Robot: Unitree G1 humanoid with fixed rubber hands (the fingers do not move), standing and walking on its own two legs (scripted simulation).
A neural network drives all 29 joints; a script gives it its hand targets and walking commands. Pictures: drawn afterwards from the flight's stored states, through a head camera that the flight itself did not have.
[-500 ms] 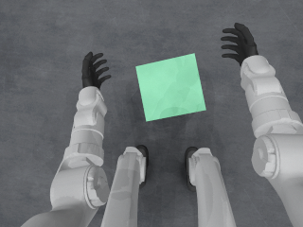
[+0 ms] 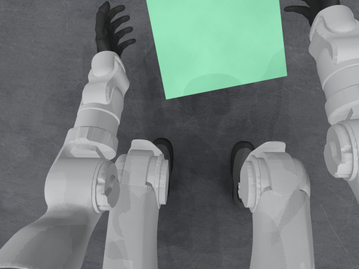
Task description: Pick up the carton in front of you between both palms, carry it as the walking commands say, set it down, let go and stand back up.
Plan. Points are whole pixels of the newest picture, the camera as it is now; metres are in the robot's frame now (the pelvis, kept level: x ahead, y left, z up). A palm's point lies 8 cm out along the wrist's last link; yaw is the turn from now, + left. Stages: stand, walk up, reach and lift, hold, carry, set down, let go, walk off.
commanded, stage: reach and lift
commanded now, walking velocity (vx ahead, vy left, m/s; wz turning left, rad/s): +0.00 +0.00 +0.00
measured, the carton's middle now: (212, 44) +0.51 -0.04 -0.28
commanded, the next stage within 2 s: none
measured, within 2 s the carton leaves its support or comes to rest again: leaves its support in 0.90 s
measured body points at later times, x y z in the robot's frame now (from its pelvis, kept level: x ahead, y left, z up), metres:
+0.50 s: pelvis +0.01 +0.00 -0.02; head +0.36 -0.04 +0.25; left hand +0.52 +0.16 -0.20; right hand +0.55 -0.20 -0.21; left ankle +0.14 +0.13 -0.37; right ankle +0.12 -0.12 -0.37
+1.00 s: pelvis +0.01 +0.00 -0.03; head +0.35 -0.05 +0.26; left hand +0.53 +0.13 -0.18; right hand +0.55 -0.17 -0.19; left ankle +0.14 +0.13 -0.37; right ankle +0.12 -0.13 -0.37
